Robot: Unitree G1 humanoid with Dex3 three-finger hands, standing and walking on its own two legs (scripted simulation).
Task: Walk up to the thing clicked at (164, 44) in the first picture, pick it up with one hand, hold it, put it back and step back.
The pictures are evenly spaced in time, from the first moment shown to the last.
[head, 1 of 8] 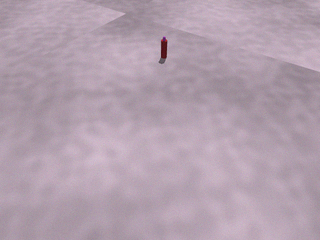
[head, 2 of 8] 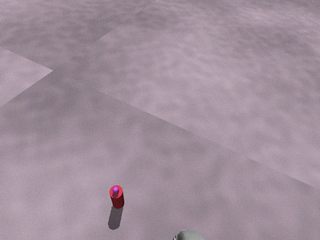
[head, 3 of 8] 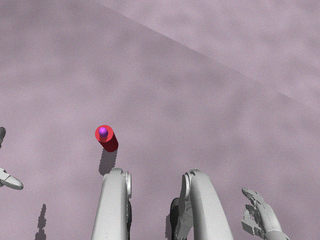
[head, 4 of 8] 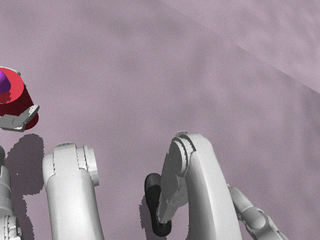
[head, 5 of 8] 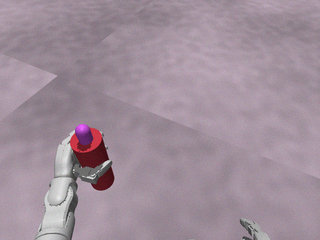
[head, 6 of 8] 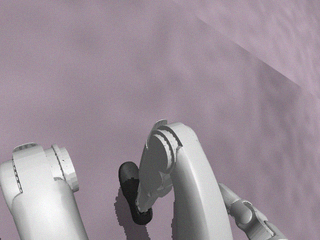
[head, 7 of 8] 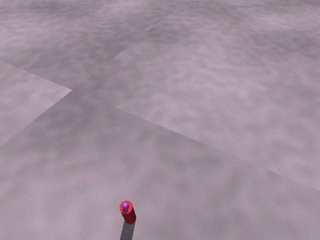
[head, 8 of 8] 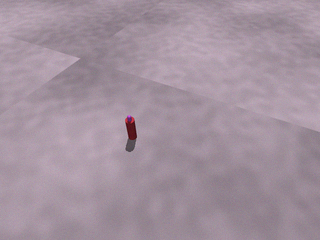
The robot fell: no
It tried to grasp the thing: yes
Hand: left
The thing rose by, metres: 0.65
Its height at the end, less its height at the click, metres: +0.00
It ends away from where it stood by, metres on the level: 0.01
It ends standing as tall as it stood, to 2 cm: yes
